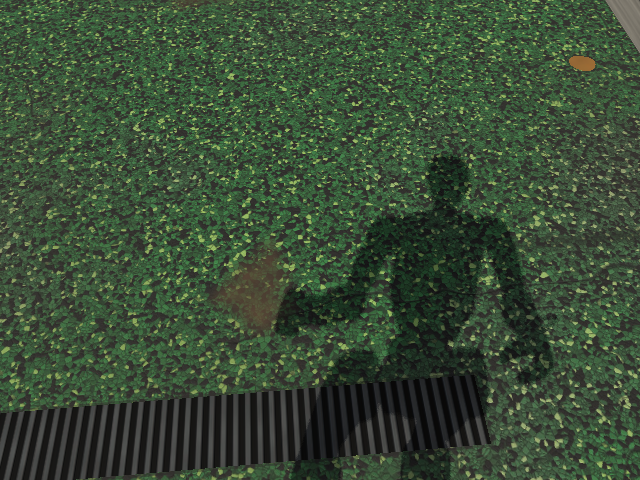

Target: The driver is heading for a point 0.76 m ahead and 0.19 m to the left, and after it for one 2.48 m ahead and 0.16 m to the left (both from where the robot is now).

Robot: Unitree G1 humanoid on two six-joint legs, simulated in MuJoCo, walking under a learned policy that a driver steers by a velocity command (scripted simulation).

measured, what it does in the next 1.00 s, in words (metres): walks ahead, turning left: left foot, then right foot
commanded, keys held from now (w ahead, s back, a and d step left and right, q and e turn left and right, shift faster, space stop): w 0.04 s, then w+q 0.86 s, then e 0.10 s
